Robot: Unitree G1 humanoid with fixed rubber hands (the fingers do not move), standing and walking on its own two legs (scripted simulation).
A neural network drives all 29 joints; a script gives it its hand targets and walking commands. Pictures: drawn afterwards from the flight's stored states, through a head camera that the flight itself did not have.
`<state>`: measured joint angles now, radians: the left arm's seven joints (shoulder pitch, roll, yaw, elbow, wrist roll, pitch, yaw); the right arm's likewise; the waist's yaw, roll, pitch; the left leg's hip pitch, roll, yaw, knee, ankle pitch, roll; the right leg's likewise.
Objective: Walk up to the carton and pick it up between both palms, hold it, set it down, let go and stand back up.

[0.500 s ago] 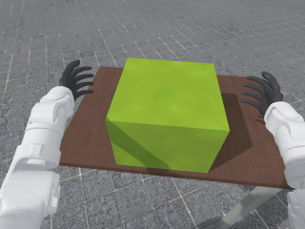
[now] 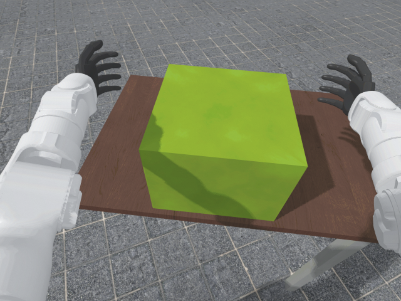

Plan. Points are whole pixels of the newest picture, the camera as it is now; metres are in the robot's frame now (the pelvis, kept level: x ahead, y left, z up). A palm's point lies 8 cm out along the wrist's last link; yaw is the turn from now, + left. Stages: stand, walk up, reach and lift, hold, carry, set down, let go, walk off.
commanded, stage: reach and lift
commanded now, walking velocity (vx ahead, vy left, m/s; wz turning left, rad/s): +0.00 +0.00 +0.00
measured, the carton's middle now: (220, 140) +0.49 -0.04 +0.04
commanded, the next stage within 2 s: none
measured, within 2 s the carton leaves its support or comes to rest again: neither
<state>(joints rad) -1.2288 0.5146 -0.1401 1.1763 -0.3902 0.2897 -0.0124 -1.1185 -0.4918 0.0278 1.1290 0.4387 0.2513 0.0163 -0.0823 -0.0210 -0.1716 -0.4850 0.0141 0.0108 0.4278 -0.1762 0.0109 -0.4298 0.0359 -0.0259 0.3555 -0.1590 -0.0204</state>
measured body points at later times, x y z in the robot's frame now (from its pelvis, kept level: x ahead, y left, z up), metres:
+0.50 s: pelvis -0.01 -0.01 -0.02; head +0.07 +0.01 +0.42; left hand +0.48 +0.21 +0.08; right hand +0.45 -0.26 +0.08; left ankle +0.01 +0.11 -0.74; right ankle +0.00 -0.11 -0.74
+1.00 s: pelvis -0.01 -0.01 -0.02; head +0.07 +0.02 +0.42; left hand +0.48 +0.18 +0.07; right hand +0.45 -0.23 +0.08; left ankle +0.01 +0.11 -0.74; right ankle +0.00 -0.11 -0.74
